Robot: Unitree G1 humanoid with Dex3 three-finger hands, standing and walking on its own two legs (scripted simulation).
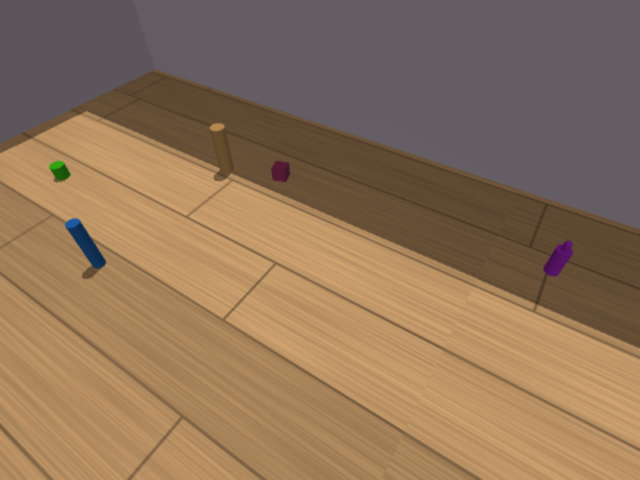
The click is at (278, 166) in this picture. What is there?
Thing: cube
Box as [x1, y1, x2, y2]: [271, 161, 289, 181]
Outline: 275,161 271,168 272,178 275,180 285,181 289,174 288,163
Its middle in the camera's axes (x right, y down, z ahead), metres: -0.22 -0.35 +2.00
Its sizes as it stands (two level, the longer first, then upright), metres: 0.070 0.070 0.070
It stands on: the floor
